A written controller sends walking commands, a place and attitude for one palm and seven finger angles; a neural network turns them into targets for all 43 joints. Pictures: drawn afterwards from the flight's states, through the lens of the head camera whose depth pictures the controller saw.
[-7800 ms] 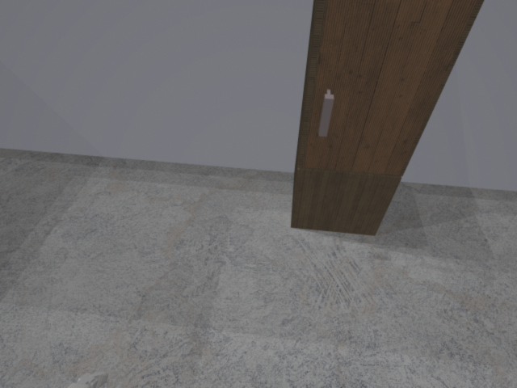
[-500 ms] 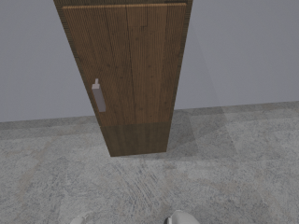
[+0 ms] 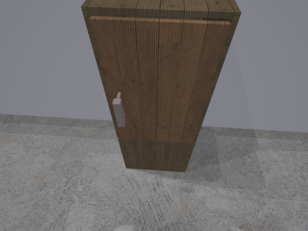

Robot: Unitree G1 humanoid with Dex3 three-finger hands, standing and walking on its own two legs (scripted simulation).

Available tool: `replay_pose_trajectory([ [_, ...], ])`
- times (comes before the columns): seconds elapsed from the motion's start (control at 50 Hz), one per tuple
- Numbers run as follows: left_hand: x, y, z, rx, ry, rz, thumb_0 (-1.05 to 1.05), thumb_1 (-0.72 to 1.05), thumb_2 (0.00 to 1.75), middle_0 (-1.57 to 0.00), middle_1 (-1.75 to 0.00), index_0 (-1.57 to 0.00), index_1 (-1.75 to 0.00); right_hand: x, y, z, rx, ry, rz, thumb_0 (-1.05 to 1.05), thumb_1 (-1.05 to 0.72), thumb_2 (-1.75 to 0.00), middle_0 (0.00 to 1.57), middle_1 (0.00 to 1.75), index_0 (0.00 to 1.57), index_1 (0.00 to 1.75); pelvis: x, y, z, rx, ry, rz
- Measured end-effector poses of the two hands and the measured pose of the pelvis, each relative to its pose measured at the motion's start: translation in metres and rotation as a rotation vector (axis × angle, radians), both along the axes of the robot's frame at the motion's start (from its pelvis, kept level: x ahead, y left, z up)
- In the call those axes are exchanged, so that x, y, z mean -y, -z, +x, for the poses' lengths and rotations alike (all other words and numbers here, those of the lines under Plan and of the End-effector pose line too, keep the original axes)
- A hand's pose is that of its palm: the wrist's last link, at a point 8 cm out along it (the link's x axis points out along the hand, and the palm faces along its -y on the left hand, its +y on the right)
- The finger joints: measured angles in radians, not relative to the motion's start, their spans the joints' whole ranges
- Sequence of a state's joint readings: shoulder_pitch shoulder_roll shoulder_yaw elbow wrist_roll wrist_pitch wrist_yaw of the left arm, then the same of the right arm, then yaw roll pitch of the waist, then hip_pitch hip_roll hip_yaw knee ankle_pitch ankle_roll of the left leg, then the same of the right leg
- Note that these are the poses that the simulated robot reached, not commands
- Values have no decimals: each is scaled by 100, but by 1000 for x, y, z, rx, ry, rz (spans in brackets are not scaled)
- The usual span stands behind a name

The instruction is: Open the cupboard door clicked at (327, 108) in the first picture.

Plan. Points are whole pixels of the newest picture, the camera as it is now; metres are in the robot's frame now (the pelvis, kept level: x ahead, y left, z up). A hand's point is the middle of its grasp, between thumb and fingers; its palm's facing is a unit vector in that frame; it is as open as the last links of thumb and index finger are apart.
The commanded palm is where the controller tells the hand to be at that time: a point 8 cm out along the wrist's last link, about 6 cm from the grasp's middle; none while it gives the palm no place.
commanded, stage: come to a stop and stand still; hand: left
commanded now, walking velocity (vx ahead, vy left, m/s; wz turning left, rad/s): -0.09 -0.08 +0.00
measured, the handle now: (120, 109) +0.53 +0.19 -0.08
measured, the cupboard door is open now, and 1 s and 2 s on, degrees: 0 0 0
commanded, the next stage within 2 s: look again from close up in 0.82 s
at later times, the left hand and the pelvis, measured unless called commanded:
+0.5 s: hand out of the picture +0.00 +0.19 -0.16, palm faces -0.03 -0.97 -0.23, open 7.4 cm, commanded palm none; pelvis -0.06 +0.00 +0.01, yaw -3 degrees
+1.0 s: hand out of the picture -0.13 +0.15 -0.15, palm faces +0.04 -0.98 -0.18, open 7.4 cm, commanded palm none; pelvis -0.05 +0.01 +0.01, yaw -3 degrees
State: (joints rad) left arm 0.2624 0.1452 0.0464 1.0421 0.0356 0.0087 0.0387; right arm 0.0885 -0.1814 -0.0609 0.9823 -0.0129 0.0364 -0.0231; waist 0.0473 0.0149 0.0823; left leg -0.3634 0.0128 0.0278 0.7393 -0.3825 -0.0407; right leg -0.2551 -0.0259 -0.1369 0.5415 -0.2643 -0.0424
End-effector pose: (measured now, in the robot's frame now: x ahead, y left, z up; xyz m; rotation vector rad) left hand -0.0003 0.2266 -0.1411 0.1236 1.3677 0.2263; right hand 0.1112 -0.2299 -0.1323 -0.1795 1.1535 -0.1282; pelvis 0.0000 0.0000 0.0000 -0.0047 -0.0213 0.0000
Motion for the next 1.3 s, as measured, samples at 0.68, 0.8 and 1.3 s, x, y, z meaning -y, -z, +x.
replay_pose_trajectory([
  [0.68,37,-29,-69,9,98,8,1,90,90,-20,-30,-20,-30,28,10,-241,-307,203,81,0,-91,-90,20,30,20,30,29,-19,-71,2,71,57],
  [0.8,50,-30,-102,-64,31,-10,1,90,90,-20,-30,-20,-30,28,10,-241,-361,155,85,0,-91,-90,20,30,20,30,28,-18,-67,-8,35,45],
  [1.3,-74,1,-21,59,83,27,1,91,90,-19,-30,-20,-30,-86,5,-50,71,-13,48,0,-91,-90,20,30,20,30,-69,6,-33,-8,51,1],
])
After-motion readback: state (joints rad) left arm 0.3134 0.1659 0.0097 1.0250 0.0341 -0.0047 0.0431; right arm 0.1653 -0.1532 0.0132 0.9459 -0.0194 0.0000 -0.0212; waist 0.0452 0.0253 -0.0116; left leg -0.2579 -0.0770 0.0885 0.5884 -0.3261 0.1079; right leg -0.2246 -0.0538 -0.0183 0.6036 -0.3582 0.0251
